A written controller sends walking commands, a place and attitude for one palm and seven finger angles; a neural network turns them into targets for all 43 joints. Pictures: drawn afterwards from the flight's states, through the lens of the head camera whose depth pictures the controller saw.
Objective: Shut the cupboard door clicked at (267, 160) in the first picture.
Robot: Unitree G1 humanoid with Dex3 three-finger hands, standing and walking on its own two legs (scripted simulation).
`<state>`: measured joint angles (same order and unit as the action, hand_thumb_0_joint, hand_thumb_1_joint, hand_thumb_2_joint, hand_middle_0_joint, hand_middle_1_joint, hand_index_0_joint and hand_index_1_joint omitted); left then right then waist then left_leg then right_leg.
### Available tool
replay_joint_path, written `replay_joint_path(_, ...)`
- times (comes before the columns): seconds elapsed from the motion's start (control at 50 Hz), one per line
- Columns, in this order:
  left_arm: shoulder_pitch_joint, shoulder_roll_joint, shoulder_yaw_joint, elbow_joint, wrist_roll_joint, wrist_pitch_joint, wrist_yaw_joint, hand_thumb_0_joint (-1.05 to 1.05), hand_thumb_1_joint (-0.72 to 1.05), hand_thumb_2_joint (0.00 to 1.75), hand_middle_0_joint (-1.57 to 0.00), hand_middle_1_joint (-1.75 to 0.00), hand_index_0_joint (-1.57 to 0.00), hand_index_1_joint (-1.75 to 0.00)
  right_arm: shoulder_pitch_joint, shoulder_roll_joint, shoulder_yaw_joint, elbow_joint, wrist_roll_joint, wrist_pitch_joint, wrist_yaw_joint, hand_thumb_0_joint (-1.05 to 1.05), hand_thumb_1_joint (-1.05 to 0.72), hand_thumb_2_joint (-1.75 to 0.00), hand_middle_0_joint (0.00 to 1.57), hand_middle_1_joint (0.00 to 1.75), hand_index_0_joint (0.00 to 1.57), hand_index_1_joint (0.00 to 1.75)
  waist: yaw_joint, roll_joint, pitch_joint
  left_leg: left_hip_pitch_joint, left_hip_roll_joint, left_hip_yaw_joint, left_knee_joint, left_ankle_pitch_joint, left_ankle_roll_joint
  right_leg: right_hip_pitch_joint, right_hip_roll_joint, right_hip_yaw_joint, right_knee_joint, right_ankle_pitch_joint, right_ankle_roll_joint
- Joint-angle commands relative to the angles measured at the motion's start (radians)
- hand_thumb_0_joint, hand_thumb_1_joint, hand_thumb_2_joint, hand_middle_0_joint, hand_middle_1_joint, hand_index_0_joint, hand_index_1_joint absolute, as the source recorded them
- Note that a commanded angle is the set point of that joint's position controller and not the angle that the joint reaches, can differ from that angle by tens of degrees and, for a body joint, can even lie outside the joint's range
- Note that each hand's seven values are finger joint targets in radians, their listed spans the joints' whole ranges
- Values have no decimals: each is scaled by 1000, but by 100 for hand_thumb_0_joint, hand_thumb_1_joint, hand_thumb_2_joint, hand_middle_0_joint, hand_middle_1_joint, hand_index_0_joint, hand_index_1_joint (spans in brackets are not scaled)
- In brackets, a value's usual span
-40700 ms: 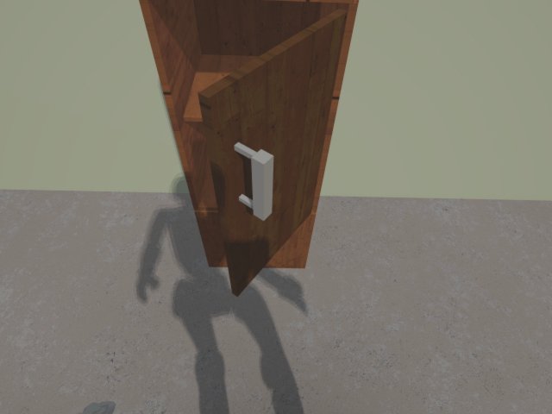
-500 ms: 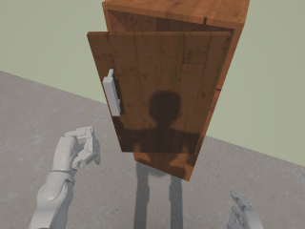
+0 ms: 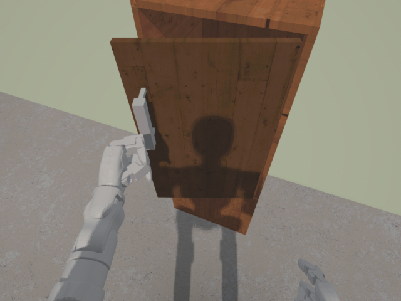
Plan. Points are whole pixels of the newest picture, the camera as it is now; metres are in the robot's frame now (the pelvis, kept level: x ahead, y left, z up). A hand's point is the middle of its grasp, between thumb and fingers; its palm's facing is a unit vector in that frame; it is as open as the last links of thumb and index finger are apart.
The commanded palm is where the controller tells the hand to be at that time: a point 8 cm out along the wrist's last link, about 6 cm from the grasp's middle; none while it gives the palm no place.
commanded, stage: bring the fist close to the handle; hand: left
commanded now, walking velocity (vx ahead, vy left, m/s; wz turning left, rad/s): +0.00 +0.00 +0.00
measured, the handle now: (146, 119) +0.48 +0.15 +0.09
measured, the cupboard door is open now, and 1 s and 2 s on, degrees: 21 19 2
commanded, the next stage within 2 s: push the door shut along its arc in 0.46 s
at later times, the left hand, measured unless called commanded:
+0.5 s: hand (152, 163) +0.35 +0.11 +0.09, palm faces +0.02 -1.00 -0.02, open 3.1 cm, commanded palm +0.33 +0.17 +0.09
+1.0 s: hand (158, 139) +0.42 +0.11 +0.09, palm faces -0.11 -0.99 -0.03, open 3.1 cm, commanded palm +0.40 +0.16 +0.09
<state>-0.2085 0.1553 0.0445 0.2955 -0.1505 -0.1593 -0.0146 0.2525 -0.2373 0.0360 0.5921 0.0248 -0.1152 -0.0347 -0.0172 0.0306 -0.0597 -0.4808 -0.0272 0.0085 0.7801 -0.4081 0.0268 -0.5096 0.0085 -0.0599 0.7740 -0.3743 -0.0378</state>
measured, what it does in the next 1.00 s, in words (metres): stands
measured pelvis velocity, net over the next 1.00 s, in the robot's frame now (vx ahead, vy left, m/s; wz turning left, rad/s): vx -0.01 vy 0.00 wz -0.01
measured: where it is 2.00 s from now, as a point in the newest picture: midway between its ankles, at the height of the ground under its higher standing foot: outside the picture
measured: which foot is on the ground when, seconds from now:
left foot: down 0.00-1.00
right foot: down 0.00-1.00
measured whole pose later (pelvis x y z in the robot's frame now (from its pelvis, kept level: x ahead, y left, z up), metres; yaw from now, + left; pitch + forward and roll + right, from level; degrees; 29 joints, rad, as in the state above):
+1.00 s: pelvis -0.01 +0.00 +0.00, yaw -1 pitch +9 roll +0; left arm -0.60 0.22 0.13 0.81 -0.16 -0.30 -0.13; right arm 0.32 -0.26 0.01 0.65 0.03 -0.05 -0.03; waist -0.06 0.03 -0.07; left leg -0.55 -0.02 0.02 0.78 -0.39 0.03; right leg -0.59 0.01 -0.05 0.78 -0.35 -0.04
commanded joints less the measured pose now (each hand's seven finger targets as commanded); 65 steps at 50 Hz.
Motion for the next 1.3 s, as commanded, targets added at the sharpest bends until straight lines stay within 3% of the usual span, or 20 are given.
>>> replay_joint_path(0.0, -396, 58, 10, -155, -13, -64, -5, 0, 90, 90, -130, -150, -130, -150, -33, -123, -51, -123, 4, -35, -9, 0, -90, -90, 20, 30, 20, 30, -27, -43, -257, 82, 14, -26, -103, 247, -12, 130, -13, 40, -109, 280, 15)
replay_joint_path(0.04, -464, 73, 31, -133, -15, -81, 5, 0, 90, 90, -130, -150, -130, -150, -22, -124, -54, -111, 2, -32, -11, 0, -90, -90, 20, 30, 20, 30, -28, -55, -282, 81, 15, -28, -102, 259, -14, 141, -11, 40, -103, 297, 14)
replay_joint_path(0.1, -381, 105, 87, -120, -14, -113, 21, 0, 90, 90, -130, -150, -130, -150, -19, -122, -59, -118, -4, -28, -5, 0, -90, -90, 20, 30, 20, 30, 11, -53, -345, 93, 14, -17, -104, 317, -13, 199, -13, 45, -89, 365, 11)
replay_joint_path(0.14, -344, 91, 81, -106, -10, -126, 23, 0, 90, 90, -130, -150, -130, -150, -12, -117, -60, -120, -5, -23, 3, 0, -90, -90, 20, 30, 20, 30, 18, -56, -341, 84, 12, -8, -103, 350, -15, 217, -13, 45, -83, 414, 12)
replay_joint_path(0.18, -269, 130, 120, -83, -1, -129, 27, 0, 90, 90, -130, -150, -130, -150, -4, -123, -65, -126, -5, -11, 9, 0, -90, -90, 20, 30, 20, 30, 38, -74, -340, 66, 15, -4, -108, 375, -14, 245, -13, 49, -82, 444, 11)
replay_joint_path(0.2, -292, 89, 71, -96, 3, -128, 21, 0, 90, 90, -130, -150, -130, -150, -9, -119, -62, -129, -3, -7, 13, 0, -90, -90, 20, 30, 20, 30, 16, -67, -306, 70, 15, 1, -112, 369, -12, 222, -14, 47, -89, 448, 14)
replay_joint_path(0.24, -302, 58, 36, -103, 8, -124, 16, 0, 90, 90, -130, -150, -130, -150, -8, -120, -65, -133, 1, -1, 17, 0, -90, -90, 20, 30, 20, 30, 7, -53, -269, 74, 16, 2, -119, 342, -12, 194, -11, 44, -100, 415, 14)
replay_joint_path(0.3, -315, 104, 81, -92, -4, -118, 18, 0, 90, 90, -130, -150, -130, -150, -14, -127, -68, -135, 3, 7, 10, 0, -90, -90, 20, 30, 20, 30, 3, -107, -232, 50, 13, 7, -127, 267, -4, 196, -14, 62, -139, 345, 22)
replay_joint_path(0.34, -403, 101, 68, -121, -7, -130, 18, 0, 90, 90, -130, -150, -130, -150, -25, -124, -64, -130, 2, 7, 2, 0, -90, -90, 20, 30, 20, 30, -14, -96, -241, 62, 9, 8, -127, 225, -1, 184, -16, 71, -152, 293, 24)
replay_joint_path(0.4, -412, 112, 74, -154, -10, -162, 18, 0, 90, 90, -130, -150, -130, -150, -37, -117, -62, -126, 2, -1, -4, 0, -90, -90, 20, 30, 20, 30, -4, -42, -276, 76, 8, 7, -127, 210, -1, 196, -17, 78, -150, 269, 21)
replay_joint_path(0.42, -451, 115, 69, -147, -9, -173, 18, 0, 90, 90, -130, -150, -130, -150, -37, -118, -59, -117, 2, -3, -5, 0, -90, -90, 20, 30, 20, 30, -19, -59, -271, 78, 10, 2, -126, 207, 0, 185, -16, 75, -149, 264, 21)
replay_joint_path(0.48, -434, 127, 81, -64, -13, -178, 7, 0, 90, 90, -130, -150, -130, -150, -32, -123, -59, -102, 2, -5, -8, 0, -90, -90, 20, 30, 20, 30, -19, -85, -245, 44, 7, 2, -121, 165, 0, 176, -18, 87, -163, 210, 27)
replay_joint_path(0.56, -447, 104, 57, 8, -14, -154, -15, 0, 90, 90, -130, -150, -130, -150, -37, -125, -57, -105, 7, -2, -7, 0, -90, -90, 20, 30, 20, 30, -21, -51, -229, 37, 2, 1, -128, 138, -3, 152, -21, 85, -169, 179, 24)
replay_joint_path(0.58, -447, 134, 79, 47, -12, -146, -21, 0, 90, 90, -130, -150, -130, -150, -29, -130, -59, -101, 9, 3, -10, 0, -90, -90, 20, 30, 20, 30, -26, -78, -219, 29, 5, -1, -126, 132, -1, 149, -21, 88, -175, 165, 25)
replay_joint_path(0.62, -543, 145, 75, 66, -15, -143, -34, 0, 90, 90, -130, -150, -130, -150, -28, -132, -56, -97, 11, 6, -14, 0, -90, -90, 20, 30, 20, 30, -37, -90, -212, 23, 5, -5, -128, 128, -1, 143, -22, 89, -174, 167, 26)
replay_joint_path(0.76, -763, 188, 101, 164, -26, -195, -66, 0, 90, 90, -130, -150, -130, -150, -3, -135, -54, -68, 10, 8, -23, 0, -90, -90, 20, 30, 20, 30, -58, -52, -291, 35, 6, -14, -107, 164, -2, 137, -14, 82, -129, 234, 22)
replay_joint_path(0.88, -718, 198, 126, 326, -15, -194, -106, 0, 90, 90, -130, -150, -130, -150, 67, -152, -70, -56, 4, 19, -7, 0, -90, -90, 20, 30, 20, 30, -42, -34, -376, 52, 7, -22, -83, 301, -8, 144, -4, 55, -74, 381, 11)
replay_joint_path(0.96, -823, 191, 109, 368, -22, -192, -137, 0, 90, 90, -130, -150, -130, -150, 92, -157, -76, -51, 8, 31, -4, 0, -90, -90, 20, 30, 20, 30, -74, -99, -329, 16, 9, -18, -82, 269, -3, 116, -1, 56, -85, 370, 18)
replay_joint_path(1.12, -1020, 202, 93, 469, -15, -232, -183, 0, 90, 90, -130, -150, -130, -150, 138, -165, -78, -19, 6, 36, -3, 0, -90, -90, 20, 30, 20, 30, -108, -10, -357, 39, 7, -35, -65, 246, -5, 33, 6, 50, -67, 311, 10)
replay_joint_path(1.28, -1177, 209, 74, 576, -18, -257, -222, 0, 90, 90, -130, -150, -130, -150, 184, -188, -79, 9, 1, 28, -2, 0, -90, -90, 20, 30, 20, 30, -156, -3, -373, 63, 18, -74, -44, 224, -7, -88, 15, 33, -46, 229, 4)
